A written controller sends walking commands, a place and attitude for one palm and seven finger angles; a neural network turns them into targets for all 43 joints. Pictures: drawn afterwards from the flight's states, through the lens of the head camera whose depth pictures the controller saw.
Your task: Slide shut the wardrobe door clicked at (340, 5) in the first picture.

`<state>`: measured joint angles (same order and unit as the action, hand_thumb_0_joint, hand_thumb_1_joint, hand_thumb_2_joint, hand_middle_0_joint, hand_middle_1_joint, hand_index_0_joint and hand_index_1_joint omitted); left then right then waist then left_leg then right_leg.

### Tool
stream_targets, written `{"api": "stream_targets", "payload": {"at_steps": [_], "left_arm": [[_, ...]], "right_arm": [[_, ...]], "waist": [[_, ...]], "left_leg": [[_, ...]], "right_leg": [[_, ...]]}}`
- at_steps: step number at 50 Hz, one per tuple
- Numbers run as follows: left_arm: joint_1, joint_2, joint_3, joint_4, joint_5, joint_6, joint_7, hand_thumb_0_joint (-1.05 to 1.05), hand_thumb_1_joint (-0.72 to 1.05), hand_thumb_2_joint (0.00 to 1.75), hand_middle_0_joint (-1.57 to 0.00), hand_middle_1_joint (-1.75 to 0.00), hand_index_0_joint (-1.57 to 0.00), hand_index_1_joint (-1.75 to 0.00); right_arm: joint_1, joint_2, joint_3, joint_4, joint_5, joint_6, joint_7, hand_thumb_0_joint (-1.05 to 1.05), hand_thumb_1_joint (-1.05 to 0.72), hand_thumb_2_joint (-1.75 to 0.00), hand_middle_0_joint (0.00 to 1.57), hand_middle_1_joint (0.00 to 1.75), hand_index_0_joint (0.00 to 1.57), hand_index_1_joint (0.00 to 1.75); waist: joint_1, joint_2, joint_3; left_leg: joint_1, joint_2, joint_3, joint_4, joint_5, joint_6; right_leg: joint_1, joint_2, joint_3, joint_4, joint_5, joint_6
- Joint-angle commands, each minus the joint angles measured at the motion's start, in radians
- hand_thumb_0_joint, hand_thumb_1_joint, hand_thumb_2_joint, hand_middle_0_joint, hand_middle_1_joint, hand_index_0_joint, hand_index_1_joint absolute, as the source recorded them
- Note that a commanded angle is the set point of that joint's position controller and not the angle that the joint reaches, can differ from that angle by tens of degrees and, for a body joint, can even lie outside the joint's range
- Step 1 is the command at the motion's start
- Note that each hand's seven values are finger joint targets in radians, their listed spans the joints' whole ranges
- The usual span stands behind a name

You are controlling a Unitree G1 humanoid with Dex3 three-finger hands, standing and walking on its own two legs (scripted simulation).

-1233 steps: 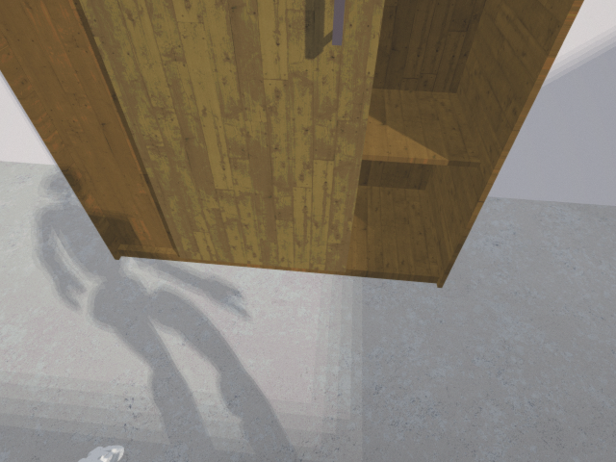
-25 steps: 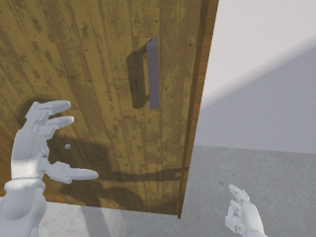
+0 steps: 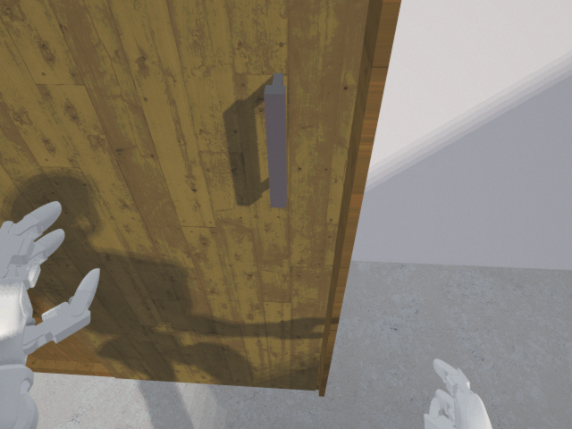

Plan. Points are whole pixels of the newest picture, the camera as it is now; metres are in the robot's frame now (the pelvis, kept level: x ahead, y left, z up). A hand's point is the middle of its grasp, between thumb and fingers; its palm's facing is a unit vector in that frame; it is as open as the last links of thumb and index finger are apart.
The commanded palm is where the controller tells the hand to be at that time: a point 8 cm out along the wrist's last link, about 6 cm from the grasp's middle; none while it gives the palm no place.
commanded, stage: draw the hand back to the body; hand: left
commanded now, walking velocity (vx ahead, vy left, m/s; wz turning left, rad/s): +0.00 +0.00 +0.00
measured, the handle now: (278, 144) +0.39 +0.06 +0.24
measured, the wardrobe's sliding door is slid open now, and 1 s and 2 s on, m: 0.01 0.01 0.01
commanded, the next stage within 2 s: step back with the hand held close in 0.42 s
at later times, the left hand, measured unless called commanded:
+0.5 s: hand (64, 311) +0.18 +0.26 +0.16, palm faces +0.50 -0.79 -0.35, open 7.5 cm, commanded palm +0.13 +0.29 +0.17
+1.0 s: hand (25, 344) +0.14 +0.28 +0.16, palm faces +0.44 -0.77 -0.46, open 7.4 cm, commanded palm +0.08 +0.31 +0.17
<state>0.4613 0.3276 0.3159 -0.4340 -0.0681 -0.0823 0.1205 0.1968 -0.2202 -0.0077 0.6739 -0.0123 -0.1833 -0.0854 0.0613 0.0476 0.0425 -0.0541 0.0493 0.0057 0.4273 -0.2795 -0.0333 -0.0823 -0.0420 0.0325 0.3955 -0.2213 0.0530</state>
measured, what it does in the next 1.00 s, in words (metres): shifts its weight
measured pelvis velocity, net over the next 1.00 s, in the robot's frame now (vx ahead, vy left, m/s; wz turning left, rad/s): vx -0.06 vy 0.01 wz -0.02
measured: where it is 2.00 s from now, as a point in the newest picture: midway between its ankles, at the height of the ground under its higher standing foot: outside the picture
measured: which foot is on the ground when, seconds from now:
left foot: down 0.00-1.00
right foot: down 0.00-1.00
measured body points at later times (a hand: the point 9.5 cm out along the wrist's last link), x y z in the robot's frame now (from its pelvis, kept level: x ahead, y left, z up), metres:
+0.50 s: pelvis -0.01 -0.01 +0.00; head -0.03 -0.03 +0.45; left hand +0.15 +0.30 +0.18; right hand +0.19 -0.22 -0.08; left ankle -0.02 +0.14 -0.74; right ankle +0.00 -0.16 -0.74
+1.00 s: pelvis -0.06 +0.01 -0.01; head -0.06 +0.01 +0.44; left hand +0.11 +0.31 +0.18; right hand +0.12 -0.23 -0.09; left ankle -0.02 +0.14 -0.74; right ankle +0.00 -0.16 -0.74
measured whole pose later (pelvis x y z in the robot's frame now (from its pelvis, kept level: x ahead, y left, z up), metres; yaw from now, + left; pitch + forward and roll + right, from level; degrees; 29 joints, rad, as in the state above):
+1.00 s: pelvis -0.06 +0.01 -0.01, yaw -1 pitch -1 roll +0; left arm 0.52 0.40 0.41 -0.47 -0.05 -0.14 0.16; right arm 0.18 -0.22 0.01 0.58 0.00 -0.06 -0.11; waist 0.01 0.02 0.01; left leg -0.32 0.03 0.03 0.59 -0.25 -0.01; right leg -0.35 -0.06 0.07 0.54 -0.18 0.08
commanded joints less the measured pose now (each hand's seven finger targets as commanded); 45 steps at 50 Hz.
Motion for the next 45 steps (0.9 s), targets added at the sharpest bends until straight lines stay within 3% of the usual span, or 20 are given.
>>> {"api": "stream_targets", "payload": {"at_steps": [1,2,4,7,12,13,17,18,20,25,26,27,28,29,31,34,37,41,42,45], "left_arm": [[-0.081,0.184,0.139,-0.195,0.0,-0.059,0.019,0.0,0.86,0.88,-0.2,-0.32,-0.2,-0.32],[-0.078,0.203,0.157,-0.184,0.001,-0.053,0.021,0.0,0.9,0.9,-0.2,-0.3,-0.2,-0.3],[-0.105,0.161,0.109,-0.202,-0.001,-0.051,0.016,0.0,0.9,0.9,-0.2,-0.3,-0.2,-0.3],[-0.131,0.182,0.114,-0.227,0.005,-0.047,0.021,0.0,0.9,0.9,-0.2,-0.3,-0.2,-0.3],[-0.114,0.191,0.134,-0.191,0.001,-0.038,0.023,0.0,0.9,0.9,-0.2,-0.3,-0.2,-0.3],[-0.115,0.17,0.118,-0.194,0.001,-0.041,0.021,0.0,0.9,0.9,-0.2,-0.3,-0.2,-0.3],[-0.118,0.191,0.136,-0.192,0.004,-0.041,0.023,0.0,0.9,0.9,-0.2,-0.3,-0.2,-0.3],[-0.116,0.167,0.117,-0.188,0.002,-0.043,0.021,0.0,0.9,0.9,-0.2,-0.3,-0.2,-0.3],[-0.115,0.18,0.128,-0.18,0.001,-0.044,0.023,0.0,0.9,0.9,-0.2,-0.3,-0.2,-0.3],[-0.108,0.174,0.123,-0.174,0.001,-0.05,0.024,0.0,0.9,0.9,-0.2,-0.3,-0.2,-0.3],[-0.1,0.179,0.13,-0.172,0.002,-0.052,0.024,0.0,0.9,0.9,-0.2,-0.3,-0.2,-0.3],[-0.146,0.239,0.191,-0.141,0.0,-0.047,0.033,0.0,0.9,0.9,-0.2,-0.3,-0.2,-0.3],[-0.2,0.287,0.24,-0.187,0.004,-0.079,0.028,0.0,0.9,0.9,-0.2,-0.3,-0.2,-0.3],[-0.133,0.23,0.195,-0.137,0.014,-0.082,0.02,0.0,0.9,0.9,-0.2,-0.3,-0.2,-0.3],[-0.075,0.206,0.171,-0.15,0.02,-0.093,0.021,0.0,0.9,0.9,-0.2,-0.3,-0.2,-0.3],[-0.004,0.217,0.191,-0.182,0.019,-0.098,0.034,0.0,0.9,0.9,-0.2,-0.3,-0.2,-0.3],[0.045,0.247,0.228,-0.202,0.015,-0.095,0.044,0.0,0.9,0.9,-0.2,-0.3,-0.2,-0.3],[0.065,0.247,0.234,-0.235,0.01,-0.097,0.052,0.0,0.9,0.9,-0.2,-0.3,-0.2,-0.3],[0.065,0.269,0.254,-0.238,0.01,-0.097,0.056,0.0,0.9,0.9,-0.2,-0.3,-0.2,-0.3],[0.063,0.24,0.231,-0.23,0.012,-0.107,0.059,0.0,0.9,0.9,-0.2,-0.3,-0.2,-0.3]], "right_arm": [[-0.118,-0.107,-0.036,-0.159,-0.001,-0.045,-0.01,0.0,-0.9,-0.9,0.2,0.3,0.2,0.3],[-0.118,-0.109,-0.038,-0.158,0.0,-0.043,-0.013,0.0,-0.9,-0.9,0.2,0.3,0.2,0.3],[-0.125,-0.105,-0.034,-0.162,0.001,-0.042,-0.012,0.0,-0.9,-0.9,0.2,0.3,0.2,0.3],[-0.127,-0.11,-0.035,-0.159,-0.001,-0.047,-0.012,0.0,-0.9,-0.9,0.2,0.3,0.2,0.3],[-0.134,-0.106,-0.033,-0.157,-0.004,-0.04,-0.015,0.0,-0.9,-0.9,0.2,0.3,0.2,0.3],[-0.137,-0.1,-0.031,-0.159,-0.004,-0.037,-0.016,0.0,-0.9,-0.9,0.2,0.3,0.2,0.3],[-0.142,-0.099,-0.029,-0.158,-0.004,-0.037,-0.018,0.0,-0.9,-0.9,0.2,0.3,0.2,0.3],[-0.144,-0.094,-0.026,-0.159,-0.004,-0.036,-0.018,0.0,-0.9,-0.9,0.2,0.3,0.2,0.3],[-0.146,-0.097,-0.028,-0.16,-0.004,-0.035,-0.02,0.0,-0.9,-0.9,0.2,0.3,0.2,0.3],[-0.15,-0.096,-0.03,-0.156,-0.004,-0.039,-0.023,0.0,-0.9,-0.9,0.2,0.3,0.2,0.3],[-0.147,-0.096,-0.032,-0.155,-0.006,-0.04,-0.023,0.0,-0.9,-0.9,0.2,0.3,0.2,0.3],[-0.145,-0.104,-0.035,-0.143,0.0,-0.035,-0.027,0.0,-0.9,-0.9,0.2,0.3,0.2,0.3],[-0.142,-0.126,-0.024,-0.182,0.0,0.002,-0.014,0.0,-0.9,-0.9,0.2,0.3,0.2,0.3],[-0.144,-0.107,-0.02,-0.169,-0.002,0.021,-0.01,0.0,-0.9,-0.9,0.2,0.3,0.2,0.3],[-0.139,-0.107,-0.022,-0.191,0.001,0.039,-0.004,0.0,-0.9,-0.9,0.2,0.3,0.2,0.3],[-0.132,-0.113,-0.032,-0.218,0.005,0.055,-0.011,0.0,-0.9,-0.9,0.2,0.3,0.2,0.3],[-0.133,-0.118,-0.039,-0.231,0.006,0.071,-0.021,0.0,-0.9,-0.9,0.2,0.3,0.2,0.3],[-0.128,-0.121,-0.041,-0.251,0.011,0.087,-0.026,0.0,-0.9,-0.9,0.2,0.3,0.2,0.3],[-0.132,-0.126,-0.044,-0.249,0.011,0.088,-0.03,0.0,-0.9,-0.9,0.2,0.3,0.2,0.3],[-0.122,-0.124,-0.038,-0.254,0.012,0.083,-0.031,0.0,-0.9,-0.9,0.2,0.3,0.2,0.3]], "waist": [[0.011,0.022,-0.082],[0.011,0.022,-0.075],[0.003,0.03,-0.069],[0.003,0.061,-0.083],[0.009,-0.011,-0.073],[0.008,0.003,-0.074],[0.012,0.037,-0.063],[0.01,0.033,-0.052],[0.012,0.004,-0.054],[0.012,0.002,-0.052],[0.014,-0.006,-0.06],[0.013,0.004,-0.049],[-0.035,0.002,0.02],[-0.04,-0.032,-0.007],[-0.04,-0.031,-0.083],[-0.035,-0.013,-0.189],[-0.031,-0.005,-0.241],[-0.034,0.007,-0.244],[-0.03,0.023,-0.243],[-0.034,0.044,-0.193]], "left_leg": [[-0.052,-0.027,0.062,-0.069,0.324,0.02],[-0.047,-0.025,0.064,-0.069,0.324,0.019],[-0.041,-0.026,0.063,-0.069,0.314,0.021],[-0.029,-0.031,0.061,-0.067,0.308,0.02],[-0.039,-0.032,0.059,-0.071,0.28,0.023],[-0.042,-0.033,0.06,-0.073,0.277,0.023],[-0.043,-0.037,0.062,-0.077,0.243,0.021],[-0.05,-0.035,0.059,-0.079,0.241,0.02],[-0.047,-0.036,0.06,-0.081,0.222,0.024],[-0.044,-0.037,0.064,-0.079,0.199,0.027],[-0.044,-0.037,0.066,-0.077,0.207,0.027],[-0.048,-0.036,0.067,-0.078,0.193,0.024],[-0.122,-0.025,0.071,-0.016,0.123,0.035],[-0.124,-0.028,0.058,0.013,0.106,0.034],[-0.117,-0.028,0.06,0.044,0.145,0.033],[-0.099,-0.007,0.058,0.043,0.287,0.033],[-0.097,0.015,0.046,0.045,0.423,0.031],[-0.153,0.035,0.036,0.047,0.447,0.035],[-0.168,0.037,0.029,0.04,0.431,0.037],[-0.261,0.052,0.011,0.011,0.306,0.048]], "right_leg": [[0.052,0.056,-0.089,-0.04,0.223,-0.054],[0.051,0.057,-0.09,-0.043,0.227,-0.054],[0.039,0.055,-0.089,-0.048,0.212,-0.052],[0.046,0.056,-0.089,-0.052,0.211,-0.054],[0.051,0.057,-0.092,-0.06,0.204,-0.053],[0.053,0.054,-0.092,-0.057,0.198,-0.053],[0.049,0.055,-0.089,-0.068,0.17,-0.055],[0.044,0.055,-0.091,-0.066,0.162,-0.055],[0.041,0.056,-0.089,-0.072,0.146,-0.053],[0.034,0.054,-0.084,-0.079,0.127,-0.051],[0.041,0.054,-0.086,-0.076,0.139,-0.051],[0.037,0.057,-0.081,-0.083,0.123,-0.054],[-0.131,0.008,0.007,-0.131,0.191,-0.05],[-0.141,-0.022,0.014,-0.125,0.205,-0.056],[-0.132,-0.042,0.022,-0.091,0.248,-0.064],[-0.095,-0.031,-0.018,-0.008,0.333,-0.05],[-0.085,-0.017,-0.046,0.056,0.394,-0.037],[-0.095,-0.005,-0.044,0.106,0.374,-0.03],[-0.095,-0.001,-0.045,0.112,0.354,-0.029],[-0.12,0.013,-0.041,0.136,0.24,-0.025]]}}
